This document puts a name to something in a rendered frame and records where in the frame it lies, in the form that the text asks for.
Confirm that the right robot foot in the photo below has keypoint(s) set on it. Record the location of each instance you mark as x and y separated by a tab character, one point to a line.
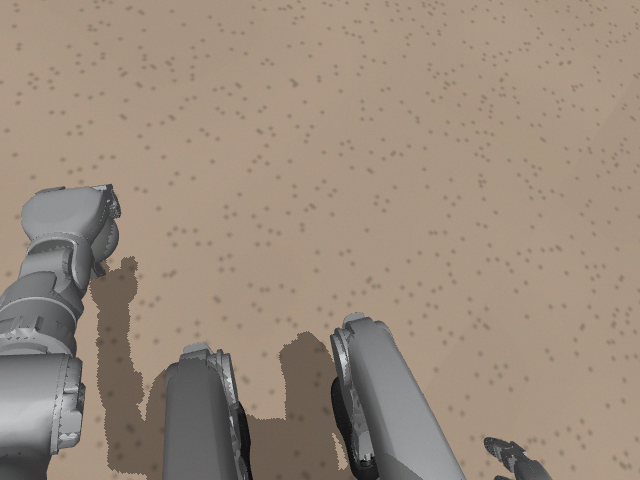
362	470

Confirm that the right robot hand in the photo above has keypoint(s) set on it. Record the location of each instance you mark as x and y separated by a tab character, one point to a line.
515	459

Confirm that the ball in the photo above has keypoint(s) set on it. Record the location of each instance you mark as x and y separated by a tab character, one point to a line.
106	242

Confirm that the left robot foot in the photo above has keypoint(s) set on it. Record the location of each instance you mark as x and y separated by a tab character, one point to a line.
245	442

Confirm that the left robot arm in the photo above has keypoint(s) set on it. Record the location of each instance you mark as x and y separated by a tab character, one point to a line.
41	394

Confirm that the left robot hand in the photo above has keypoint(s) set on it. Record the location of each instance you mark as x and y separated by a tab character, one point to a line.
81	211

